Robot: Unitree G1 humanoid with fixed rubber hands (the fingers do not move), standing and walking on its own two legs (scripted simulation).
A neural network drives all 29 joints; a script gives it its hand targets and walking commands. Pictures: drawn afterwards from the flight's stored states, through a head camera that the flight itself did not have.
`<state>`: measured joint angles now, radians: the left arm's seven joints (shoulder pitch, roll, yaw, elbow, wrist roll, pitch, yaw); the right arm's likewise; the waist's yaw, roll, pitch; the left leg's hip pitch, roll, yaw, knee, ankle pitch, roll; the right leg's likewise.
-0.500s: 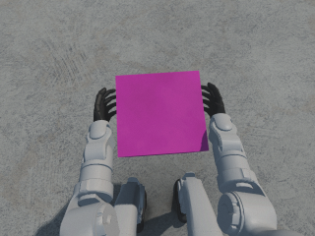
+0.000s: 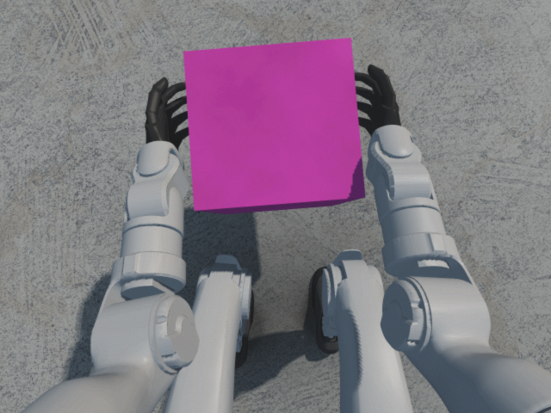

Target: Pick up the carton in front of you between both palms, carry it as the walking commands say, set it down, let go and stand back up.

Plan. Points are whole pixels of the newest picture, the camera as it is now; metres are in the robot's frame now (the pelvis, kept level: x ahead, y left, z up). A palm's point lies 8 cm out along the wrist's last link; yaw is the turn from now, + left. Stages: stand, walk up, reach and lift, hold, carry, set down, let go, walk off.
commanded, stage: set down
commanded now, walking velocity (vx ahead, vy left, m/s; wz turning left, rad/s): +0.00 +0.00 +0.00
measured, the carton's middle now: (274, 146) +0.48 +0.01 -0.18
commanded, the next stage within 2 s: none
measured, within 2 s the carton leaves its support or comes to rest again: rests again in 0.92 s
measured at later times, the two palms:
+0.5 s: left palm (192, 149) +0.50 +0.16 -0.25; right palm (353, 134) +0.52 -0.14 -0.26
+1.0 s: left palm (197, 154) +0.50 +0.16 -0.29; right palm (350, 135) +0.53 -0.14 -0.29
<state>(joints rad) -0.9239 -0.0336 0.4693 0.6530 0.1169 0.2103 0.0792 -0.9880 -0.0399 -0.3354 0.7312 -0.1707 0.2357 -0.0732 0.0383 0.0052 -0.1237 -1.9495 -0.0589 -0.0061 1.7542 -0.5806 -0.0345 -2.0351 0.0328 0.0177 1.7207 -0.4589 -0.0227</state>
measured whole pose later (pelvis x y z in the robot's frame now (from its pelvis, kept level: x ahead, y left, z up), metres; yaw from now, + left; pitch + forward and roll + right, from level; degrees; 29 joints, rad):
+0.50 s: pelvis -0.02 +0.01 -0.10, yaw +0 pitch +43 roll +3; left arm -1.22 0.07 0.44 0.75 0.05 0.22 0.14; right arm -1.33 -0.21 -0.24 0.91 -0.08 0.23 -0.09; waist 0.02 0.01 0.15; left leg -2.25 -0.08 0.02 2.09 -0.61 -0.03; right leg -2.33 0.03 0.03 2.04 -0.46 0.00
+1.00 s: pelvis -0.02 +0.01 -0.14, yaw +1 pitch +39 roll +3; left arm -1.29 0.13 0.34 0.90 -0.02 0.19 0.14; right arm -1.40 -0.28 -0.18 1.08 0.01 0.18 -0.08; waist 0.02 0.00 0.24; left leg -2.27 -0.10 0.02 2.22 -0.64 -0.04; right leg -2.36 0.01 0.02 2.18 -0.49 -0.01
